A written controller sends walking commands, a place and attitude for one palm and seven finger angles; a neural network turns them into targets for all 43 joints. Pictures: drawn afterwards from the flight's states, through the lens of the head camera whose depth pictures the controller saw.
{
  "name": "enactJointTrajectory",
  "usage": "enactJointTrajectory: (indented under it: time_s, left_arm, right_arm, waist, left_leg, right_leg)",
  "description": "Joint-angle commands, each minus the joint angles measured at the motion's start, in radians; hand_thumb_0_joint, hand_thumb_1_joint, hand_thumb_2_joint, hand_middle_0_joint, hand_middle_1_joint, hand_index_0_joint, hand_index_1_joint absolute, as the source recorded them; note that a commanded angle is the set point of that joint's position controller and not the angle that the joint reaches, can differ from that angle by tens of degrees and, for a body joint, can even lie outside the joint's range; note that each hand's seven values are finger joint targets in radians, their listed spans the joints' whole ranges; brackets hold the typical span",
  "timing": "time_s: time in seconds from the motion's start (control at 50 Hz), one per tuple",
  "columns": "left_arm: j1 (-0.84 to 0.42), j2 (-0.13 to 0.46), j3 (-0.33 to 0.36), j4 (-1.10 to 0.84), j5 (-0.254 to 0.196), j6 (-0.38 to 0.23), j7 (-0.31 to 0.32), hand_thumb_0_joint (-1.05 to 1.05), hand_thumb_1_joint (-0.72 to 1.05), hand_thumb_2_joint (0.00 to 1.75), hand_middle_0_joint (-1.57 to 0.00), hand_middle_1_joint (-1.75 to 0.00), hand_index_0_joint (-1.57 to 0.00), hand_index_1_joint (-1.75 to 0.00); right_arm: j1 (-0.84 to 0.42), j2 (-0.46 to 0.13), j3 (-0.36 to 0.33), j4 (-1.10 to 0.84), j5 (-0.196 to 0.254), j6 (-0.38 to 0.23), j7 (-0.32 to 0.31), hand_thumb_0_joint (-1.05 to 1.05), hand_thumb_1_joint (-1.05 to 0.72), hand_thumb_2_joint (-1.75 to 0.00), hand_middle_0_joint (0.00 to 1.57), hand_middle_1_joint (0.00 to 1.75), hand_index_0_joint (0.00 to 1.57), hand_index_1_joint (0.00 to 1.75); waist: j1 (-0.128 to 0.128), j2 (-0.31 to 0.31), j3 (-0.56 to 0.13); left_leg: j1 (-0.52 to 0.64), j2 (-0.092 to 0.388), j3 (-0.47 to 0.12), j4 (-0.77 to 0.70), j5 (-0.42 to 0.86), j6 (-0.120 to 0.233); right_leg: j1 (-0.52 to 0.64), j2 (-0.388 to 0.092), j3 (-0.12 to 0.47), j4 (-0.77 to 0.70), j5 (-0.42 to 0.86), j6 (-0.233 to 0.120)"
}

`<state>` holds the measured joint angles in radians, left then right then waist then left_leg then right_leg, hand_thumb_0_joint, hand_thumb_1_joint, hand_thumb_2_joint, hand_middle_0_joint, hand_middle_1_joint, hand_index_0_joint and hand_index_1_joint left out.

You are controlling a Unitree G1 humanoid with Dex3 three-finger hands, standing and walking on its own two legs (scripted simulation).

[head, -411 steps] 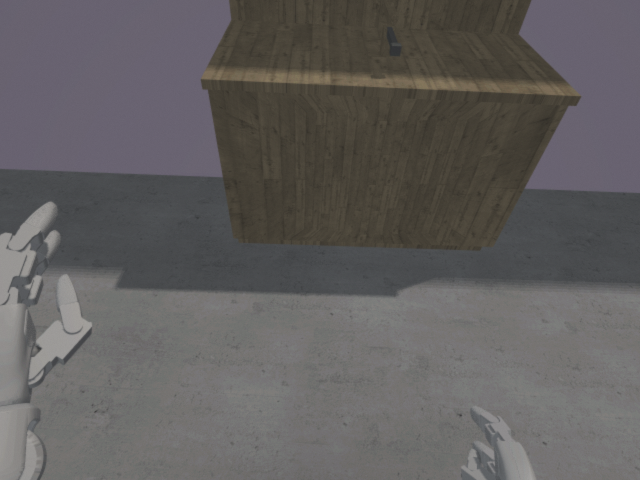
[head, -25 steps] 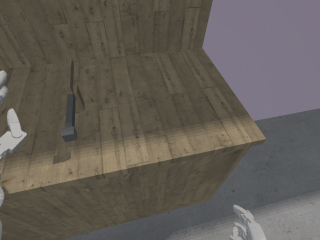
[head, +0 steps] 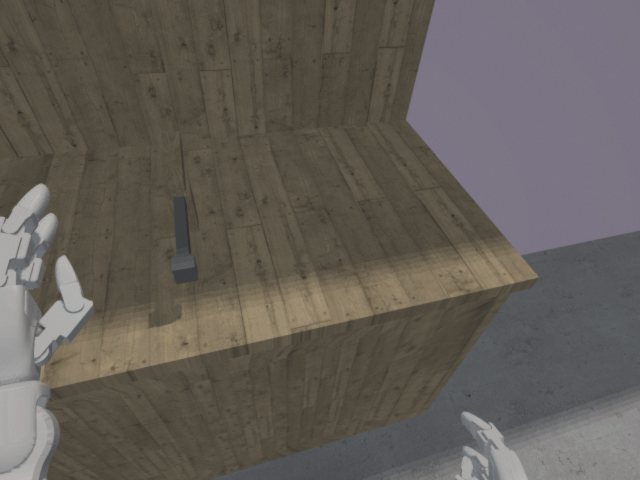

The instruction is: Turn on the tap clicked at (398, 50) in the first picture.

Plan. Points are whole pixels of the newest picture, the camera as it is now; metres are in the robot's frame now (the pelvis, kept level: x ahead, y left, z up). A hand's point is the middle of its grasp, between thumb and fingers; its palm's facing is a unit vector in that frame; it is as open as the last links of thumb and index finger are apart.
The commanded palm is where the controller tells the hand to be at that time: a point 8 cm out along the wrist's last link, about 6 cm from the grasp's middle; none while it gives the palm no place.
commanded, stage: come to a stop and stand still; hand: left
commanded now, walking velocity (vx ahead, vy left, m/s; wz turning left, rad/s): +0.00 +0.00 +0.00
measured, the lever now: (184, 268) +0.34 +0.23 +0.07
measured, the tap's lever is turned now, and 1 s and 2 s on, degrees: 0 0 0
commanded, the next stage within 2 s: look again from close up in 0.10 s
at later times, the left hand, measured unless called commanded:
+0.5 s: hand (114, 294) +0.23 +0.24 +0.16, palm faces +0.39 -0.86 -0.32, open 7.4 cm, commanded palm +0.17 +0.28 +0.18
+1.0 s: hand (159, 283) +0.25 +0.20 +0.17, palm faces +0.36 -0.87 -0.34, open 7.4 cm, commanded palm +0.18 +0.24 +0.18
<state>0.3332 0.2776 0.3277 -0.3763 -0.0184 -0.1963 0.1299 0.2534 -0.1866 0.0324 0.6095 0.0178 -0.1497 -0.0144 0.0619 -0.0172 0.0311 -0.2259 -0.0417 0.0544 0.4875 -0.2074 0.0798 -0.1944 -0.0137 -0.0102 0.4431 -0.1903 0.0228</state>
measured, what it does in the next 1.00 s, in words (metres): stands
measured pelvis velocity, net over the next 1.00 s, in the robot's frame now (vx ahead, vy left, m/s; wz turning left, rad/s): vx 0.02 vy -0.04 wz -0.01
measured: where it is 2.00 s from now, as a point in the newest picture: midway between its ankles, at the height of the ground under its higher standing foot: outside the picture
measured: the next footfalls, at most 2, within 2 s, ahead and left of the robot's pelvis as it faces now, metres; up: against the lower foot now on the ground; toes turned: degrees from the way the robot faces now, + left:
none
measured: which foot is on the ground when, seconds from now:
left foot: down 0.00-1.00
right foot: down 0.00-1.00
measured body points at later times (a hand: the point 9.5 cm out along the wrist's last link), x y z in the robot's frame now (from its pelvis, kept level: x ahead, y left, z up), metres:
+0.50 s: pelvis +0.01 +0.00 +0.00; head +0.02 +0.02 +0.45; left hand +0.21 +0.29 +0.17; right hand +0.19 -0.23 -0.06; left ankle +0.04 +0.06 -0.74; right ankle +0.03 -0.14 -0.74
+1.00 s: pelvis +0.02 -0.04 +0.00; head +0.04 -0.02 +0.45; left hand +0.22 +0.25 +0.19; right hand +0.20 -0.25 -0.07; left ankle +0.04 +0.06 -0.74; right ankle +0.03 -0.14 -0.74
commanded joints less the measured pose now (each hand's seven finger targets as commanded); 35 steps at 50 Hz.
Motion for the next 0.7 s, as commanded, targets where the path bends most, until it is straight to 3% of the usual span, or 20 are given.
enactJointTrajectory:
  time_s: [0.0,0.06,0.14,0.2,0.26,0.32,0.36,0.4,0.46,0.48,0.56,0.58,0.66,0.68]
  left_arm:
    - [-0.216,0.214,0.058,-0.277,0.028,-0.079,0.005,0.0,0.9,0.9,-0.2,-0.3,-0.2,-0.3]
    - [-0.175,0.282,0.146,-0.286,0.027,-0.087,0.009,0.0,0.9,0.9,-0.2,-0.3,-0.2,-0.3]
    - [-0.082,0.235,0.127,-0.255,0.005,-0.091,-0.003,0.0,0.9,0.9,-0.2,-0.3,-0.2,-0.3]
    - [-0.035,0.201,0.095,-0.237,-0.003,-0.085,-0.014,0.0,0.9,0.9,-0.2,-0.3,-0.2,-0.3]
    - [-0.022,0.204,0.09,-0.232,-0.004,-0.077,-0.016,0.0,0.9,0.9,-0.2,-0.3,-0.2,-0.3]
    - [-0.045,0.202,0.077,-0.234,-0.007,-0.072,-0.016,0.0,0.9,0.9,-0.2,-0.3,-0.2,-0.3]
    - [-0.071,0.241,0.107,-0.278,-0.003,-0.072,-0.009,0.0,0.9,0.9,-0.2,-0.3,-0.2,-0.3]
    - [-0.079,0.237,0.1,-0.305,-0.007,-0.076,-0.007,0.0,0.9,0.9,-0.2,-0.3,-0.2,-0.3]
    - [-0.062,0.275,0.138,-0.342,-0.009,-0.079,0.002,0.0,0.9,0.9,-0.2,-0.3,-0.2,-0.3]
    - [-0.048,0.238,0.109,-0.325,-0.015,-0.08,-0.002,0.0,0.9,0.9,-0.2,-0.3,-0.2,-0.3]
    - [0.011,0.247,0.132,-0.299,-0.018,-0.073,0.001,0.0,0.9,0.9,-0.2,-0.3,-0.2,-0.3]
    - [0.021,0.214,0.103,-0.265,-0.024,-0.069,-0.005,0.0,0.9,0.9,-0.2,-0.3,-0.2,-0.3]
    - [-0.009,0.232,0.118,-0.246,-0.027,-0.055,-0.009,0.0,0.9,0.9,-0.2,-0.3,-0.2,-0.3]
    - [-0.021,0.206,0.09,-0.232,-0.032,-0.053,-0.015,0.0,0.9,0.9,-0.2,-0.3,-0.2,-0.3]
  right_arm:
    - [-0.139,-0.145,-0.059,-0.179,-0.006,-0.073,-0.014,0.0,-0.9,-0.9,0.2,0.3,0.2,0.3]
    - [-0.144,-0.135,-0.057,-0.181,-0.008,-0.067,-0.015,0.0,-0.9,-0.9,0.2,0.3,0.2,0.3]
    - [-0.136,-0.122,-0.054,-0.194,-0.011,-0.058,-0.011,0.0,-0.9,-0.9,0.2,0.3,0.2,0.3]
    - [-0.126,-0.129,-0.057,-0.19,-0.007,-0.055,-0.007,0.0,-0.9,-0.9,0.2,0.3,0.2,0.3]
    - [-0.137,-0.129,-0.056,-0.189,-0.002,-0.049,-0.008,0.0,-0.9,-0.9,0.2,0.3,0.2,0.3]
    - [-0.127,-0.141,-0.063,-0.189,-0.004,-0.042,-0.013,0.0,-0.9,-0.9,0.2,0.3,0.2,0.3]
    - [-0.151,-0.136,-0.06,-0.19,0.001,-0.041,-0.019,0.0,-0.9,-0.9,0.2,0.3,0.2,0.3]
    - [-0.146,-0.139,-0.065,-0.196,-0.003,-0.039,-0.023,0.0,-0.9,-0.9,0.2,0.3,0.2,0.3]
    - [-0.158,-0.135,-0.064,-0.193,0.0,-0.042,-0.026,0.0,-0.9,-0.9,0.2,0.3,0.2,0.3]
    - [-0.148,-0.138,-0.062,-0.192,-0.006,-0.038,-0.025,0.0,-0.9,-0.9,0.2,0.3,0.2,0.3]
    - [-0.153,-0.134,-0.065,-0.19,-0.001,-0.037,-0.025,0.0,-0.9,-0.9,0.2,0.3,0.2,0.3]
    - [-0.141,-0.134,-0.062,-0.185,-0.005,-0.03,-0.024,0.0,-0.9,-0.9,0.2,0.3,0.2,0.3]
    - [-0.152,-0.129,-0.066,-0.188,0.006,-0.018,-0.024,0.0,-0.9,-0.9,0.2,0.3,0.2,0.3]
    - [-0.146,-0.134,-0.065,-0.188,0.001,-0.013,-0.022,0.0,-0.9,-0.9,0.2,0.3,0.2,0.3]
  waist:
    - [-0.035,0.109,-0.056]
    - [-0.03,0.152,-0.061]
    - [-0.032,0.097,-0.077]
    - [-0.038,0.091,-0.095]
    - [-0.038,0.098,-0.102]
    - [-0.038,0.06,-0.1]
    - [-0.036,0.089,-0.107]
    - [-0.034,0.106,-0.117]
    - [-0.031,0.097,-0.139]
    - [-0.033,0.098,-0.134]
    - [-0.031,0.094,-0.128]
    - [-0.036,0.083,-0.11]
    - [-0.039,0.079,-0.078]
    - [-0.042,0.084,-0.072]
  left_leg:
    - [-0.114,0.154,-0.19,-0.263,-0.331,-0.044]
    - [-0.145,0.147,-0.182,-0.268,-0.342,-0.041]
    - [-0.094,0.123,-0.15,-0.208,-0.182,-0.051]
    - [-0.038,0.121,-0.146,-0.201,-0.065,-0.075]
    - [-0.004,0.12,-0.131,-0.191,0.009,-0.083]
    - [0.0,0.119,-0.132,-0.183,0.031,-0.08]
    - [0.014,0.114,-0.126,-0.179,0.036,-0.081]
    - [0.011,0.116,-0.13,-0.177,0.043,-0.074]
    - [0.028,0.109,-0.124,-0.154,0.077,-0.073]
    - [0.028,0.105,-0.128,-0.16,0.083,-0.072]
    - [0.036,0.11,-0.125,-0.155,0.09,-0.076]
    - [0.027,0.112,-0.125,-0.166,0.07,-0.076]
    - [0.024,0.148,-0.152,-0.211,0.048,-0.094]
    - [0.008,0.159,-0.16,-0.227,0.007,-0.088]
  right_leg:
    - [0.083,0.005,0.044,-0.041,-0.065,-0.029]
    - [0.13,0.01,0.038,-0.046,-0.04,-0.029]
    - [0.124,-0.006,0.048,-0.094,0.015,-0.039]
    - [0.1,-0.001,0.037,-0.09,0.057,-0.038]
    - [0.088,-0.003,0.028,-0.092,0.095,-0.034]
    - [0.087,-0.009,0.037,-0.095,0.103,-0.034]
    - [0.087,-0.011,0.036,-0.092,0.105,-0.034]
    - [0.109,-0.014,0.039,-0.082,0.116,-0.036]
    - [0.118,-0.021,0.04,-0.081,0.143,-0.037]
    - [0.114,-0.02,0.035,-0.082,0.136,-0.038]
    - [0.104,-0.024,0.045,-0.091,0.14,-0.039]
    - [0.09,-0.016,0.041,-0.101,0.118,-0.036]
    - [0.06,0.007,0.026,-0.08,0.075,-0.025]
    - [0.056,0.013,0.021,-0.074,0.052,-0.021]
